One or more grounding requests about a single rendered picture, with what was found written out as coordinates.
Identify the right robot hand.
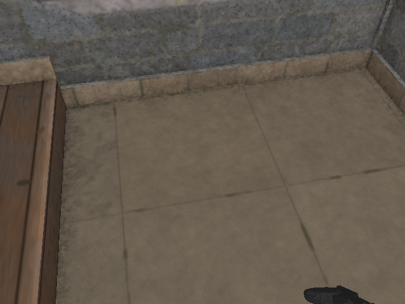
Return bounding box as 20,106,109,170
304,285,374,304

